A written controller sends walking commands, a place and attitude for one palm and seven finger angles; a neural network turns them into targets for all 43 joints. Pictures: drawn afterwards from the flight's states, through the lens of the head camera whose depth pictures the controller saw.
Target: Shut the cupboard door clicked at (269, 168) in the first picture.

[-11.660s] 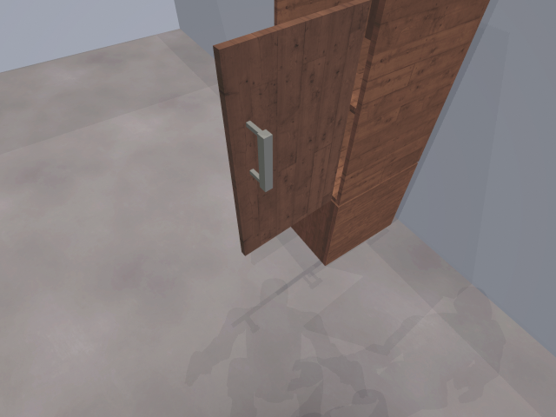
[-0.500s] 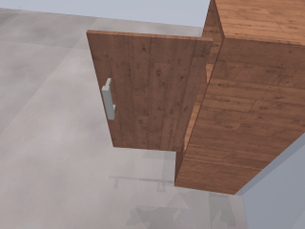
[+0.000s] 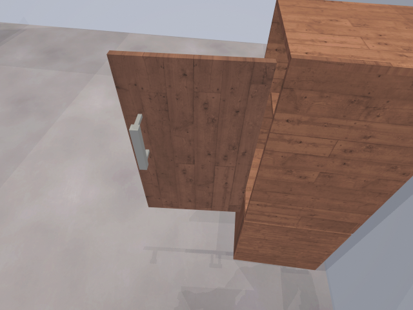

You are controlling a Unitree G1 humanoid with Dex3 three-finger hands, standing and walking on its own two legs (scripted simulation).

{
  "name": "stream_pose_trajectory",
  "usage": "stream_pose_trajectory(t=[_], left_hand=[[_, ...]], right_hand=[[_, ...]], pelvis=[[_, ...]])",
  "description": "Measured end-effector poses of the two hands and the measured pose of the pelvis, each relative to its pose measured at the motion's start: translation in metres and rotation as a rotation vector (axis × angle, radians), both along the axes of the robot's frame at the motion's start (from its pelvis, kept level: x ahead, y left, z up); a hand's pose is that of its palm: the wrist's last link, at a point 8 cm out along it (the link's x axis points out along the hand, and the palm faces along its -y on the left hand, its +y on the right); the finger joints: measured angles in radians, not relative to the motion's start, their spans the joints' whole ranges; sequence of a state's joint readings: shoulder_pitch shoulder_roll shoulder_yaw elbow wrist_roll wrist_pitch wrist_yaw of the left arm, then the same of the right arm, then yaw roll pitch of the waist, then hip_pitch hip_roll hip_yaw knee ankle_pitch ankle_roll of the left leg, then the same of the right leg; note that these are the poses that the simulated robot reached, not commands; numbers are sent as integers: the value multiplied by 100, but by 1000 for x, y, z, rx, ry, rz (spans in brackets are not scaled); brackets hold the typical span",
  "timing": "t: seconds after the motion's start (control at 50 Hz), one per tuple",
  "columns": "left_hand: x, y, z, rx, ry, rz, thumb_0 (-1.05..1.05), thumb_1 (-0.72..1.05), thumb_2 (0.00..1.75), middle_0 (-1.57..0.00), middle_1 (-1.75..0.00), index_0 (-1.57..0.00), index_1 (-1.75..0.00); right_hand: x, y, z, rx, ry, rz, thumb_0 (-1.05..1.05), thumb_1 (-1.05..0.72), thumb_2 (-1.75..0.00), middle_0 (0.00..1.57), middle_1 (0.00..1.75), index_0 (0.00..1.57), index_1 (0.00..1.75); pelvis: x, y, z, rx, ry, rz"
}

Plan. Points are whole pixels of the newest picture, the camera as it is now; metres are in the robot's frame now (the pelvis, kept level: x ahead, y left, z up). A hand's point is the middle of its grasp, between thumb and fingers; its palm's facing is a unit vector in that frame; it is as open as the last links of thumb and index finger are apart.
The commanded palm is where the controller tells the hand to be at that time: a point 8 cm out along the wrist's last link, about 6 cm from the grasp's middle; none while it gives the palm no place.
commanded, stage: come to a stop and stand still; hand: left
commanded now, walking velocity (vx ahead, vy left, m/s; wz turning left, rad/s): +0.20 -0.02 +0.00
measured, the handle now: (141, 142) +0.50 +0.20 +0.02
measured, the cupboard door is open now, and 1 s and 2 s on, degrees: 94 94 94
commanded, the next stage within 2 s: look again from close up in 1.02 s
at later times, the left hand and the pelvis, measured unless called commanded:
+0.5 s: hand out of the picture +0.02 +0.15 -0.18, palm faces +0.01 -0.98 -0.19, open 7.3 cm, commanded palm none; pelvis +0.03 -0.01 -0.01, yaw -1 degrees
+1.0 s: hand out of the picture +0.01 +0.19 -0.18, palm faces -0.04 -0.97 -0.23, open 7.3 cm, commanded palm none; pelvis -0.01 +0.00 -0.01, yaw -2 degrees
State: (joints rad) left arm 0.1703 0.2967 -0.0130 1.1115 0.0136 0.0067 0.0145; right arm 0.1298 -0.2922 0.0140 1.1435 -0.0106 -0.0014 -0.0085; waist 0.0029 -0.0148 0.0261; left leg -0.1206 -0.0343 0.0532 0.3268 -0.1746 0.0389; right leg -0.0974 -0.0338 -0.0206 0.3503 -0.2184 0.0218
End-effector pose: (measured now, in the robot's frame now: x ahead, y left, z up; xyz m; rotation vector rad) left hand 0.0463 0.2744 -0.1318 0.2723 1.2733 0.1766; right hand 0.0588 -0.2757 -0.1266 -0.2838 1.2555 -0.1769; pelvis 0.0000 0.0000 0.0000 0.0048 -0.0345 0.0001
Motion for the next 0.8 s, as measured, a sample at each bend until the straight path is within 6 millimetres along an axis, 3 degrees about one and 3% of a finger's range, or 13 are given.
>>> stream_pose_trajectory(t=[0.24,0.36,0.48,0.6,0.8], left_hand=[[-34,-59,-22,-112,154,54,0,91,90,-20,-29,-20,-30],[-37,-77,-22,-131,187,72,1,91,90,-20,-29,-21,-30],[-27,-75,-22,-113,144,67,1,91,90,-20,-29,-21,-30],[-17,-59,-21,-75,54,29,1,91,90,-20,-29,-21,-30],[-7,-39,-10,-52,-47,-17,1,91,90,-20,-29,-20,-30]], right_hand=[[-34,37,-27,110,148,-68,0,-90,-90,20,30,20,30],[-36,48,-27,127,180,-103,0,-90,-90,20,30,20,30],[-33,43,-28,114,153,-113,1,-91,-90,20,30,20,30],[-24,35,-29,104,43,-90,1,-92,-90,20,30,20,30],[-28,45,-27,126,-46,-40,0,-92,-90,20,30,20,30]], pelvis=[[33,-10,-8,4,13,-18],[38,-12,-6,3,23,-16],[28,-13,-7,6,25,-18],[12,-9,-12,-10,20,-21],[-9,-1,-12,1,-3,-25]])
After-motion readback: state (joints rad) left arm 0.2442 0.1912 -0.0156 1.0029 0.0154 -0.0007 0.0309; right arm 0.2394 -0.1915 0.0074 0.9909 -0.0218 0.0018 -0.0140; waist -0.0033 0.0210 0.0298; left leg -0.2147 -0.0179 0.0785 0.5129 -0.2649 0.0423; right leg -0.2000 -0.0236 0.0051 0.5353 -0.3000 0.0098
